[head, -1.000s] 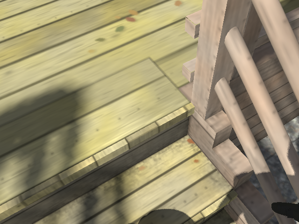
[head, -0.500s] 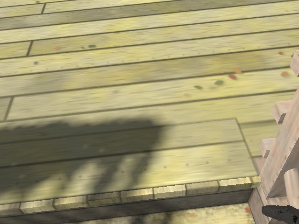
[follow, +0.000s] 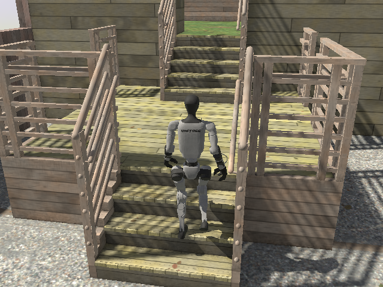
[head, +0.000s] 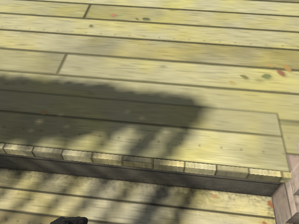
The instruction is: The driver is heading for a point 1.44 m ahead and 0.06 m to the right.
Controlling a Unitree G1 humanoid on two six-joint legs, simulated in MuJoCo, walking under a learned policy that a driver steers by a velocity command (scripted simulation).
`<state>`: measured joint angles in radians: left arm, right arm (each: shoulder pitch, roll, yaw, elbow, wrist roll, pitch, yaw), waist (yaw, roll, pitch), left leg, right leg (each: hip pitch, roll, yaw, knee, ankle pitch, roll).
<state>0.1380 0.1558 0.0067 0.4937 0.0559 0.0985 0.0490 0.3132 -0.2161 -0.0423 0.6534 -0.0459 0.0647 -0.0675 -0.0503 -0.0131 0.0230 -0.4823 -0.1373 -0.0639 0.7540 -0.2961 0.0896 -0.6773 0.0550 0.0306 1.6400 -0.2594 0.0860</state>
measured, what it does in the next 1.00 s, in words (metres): goes down: right foot 0.19 m lower, then left foot 0.19 m higher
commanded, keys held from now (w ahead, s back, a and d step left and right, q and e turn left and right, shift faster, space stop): q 0.04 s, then no key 0.26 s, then w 0.70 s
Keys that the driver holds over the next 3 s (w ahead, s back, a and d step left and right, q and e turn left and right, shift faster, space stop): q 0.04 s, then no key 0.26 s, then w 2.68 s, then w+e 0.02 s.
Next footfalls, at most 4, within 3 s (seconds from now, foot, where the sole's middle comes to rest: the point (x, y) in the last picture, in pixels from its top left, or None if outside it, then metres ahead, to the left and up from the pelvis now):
0.36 right None -0.12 -0.18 -0.93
0.78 left None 0.14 0.12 -0.74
1.44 right None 0.33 -0.18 -0.55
2.06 left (124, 122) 0.73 0.09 -0.36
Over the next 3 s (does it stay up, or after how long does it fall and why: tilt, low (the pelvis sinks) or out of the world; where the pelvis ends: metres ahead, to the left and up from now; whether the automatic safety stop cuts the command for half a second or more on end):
stays up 1.05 0.05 0.42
